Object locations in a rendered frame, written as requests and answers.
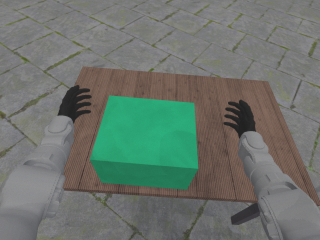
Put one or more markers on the robot left forearm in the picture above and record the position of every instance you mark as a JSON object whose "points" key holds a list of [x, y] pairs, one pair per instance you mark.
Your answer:
{"points": [[53, 151]]}

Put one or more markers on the table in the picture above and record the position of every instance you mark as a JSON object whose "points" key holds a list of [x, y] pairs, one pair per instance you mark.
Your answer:
{"points": [[220, 175]]}

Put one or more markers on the robot left upper arm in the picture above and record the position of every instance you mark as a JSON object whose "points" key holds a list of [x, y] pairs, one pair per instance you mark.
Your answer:
{"points": [[32, 195]]}

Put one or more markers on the robot right forearm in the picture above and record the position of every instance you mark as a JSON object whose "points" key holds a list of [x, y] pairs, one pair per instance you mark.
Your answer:
{"points": [[259, 166]]}

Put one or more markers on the robot right upper arm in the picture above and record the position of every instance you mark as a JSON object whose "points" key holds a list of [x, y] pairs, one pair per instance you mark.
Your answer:
{"points": [[289, 215]]}

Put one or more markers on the robot right hand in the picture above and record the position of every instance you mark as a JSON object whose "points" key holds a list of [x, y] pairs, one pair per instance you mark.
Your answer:
{"points": [[245, 119]]}

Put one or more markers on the carton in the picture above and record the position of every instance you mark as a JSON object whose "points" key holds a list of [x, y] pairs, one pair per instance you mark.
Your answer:
{"points": [[146, 142]]}

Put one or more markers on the robot left hand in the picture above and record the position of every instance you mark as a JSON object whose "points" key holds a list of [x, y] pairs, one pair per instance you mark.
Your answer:
{"points": [[69, 105]]}

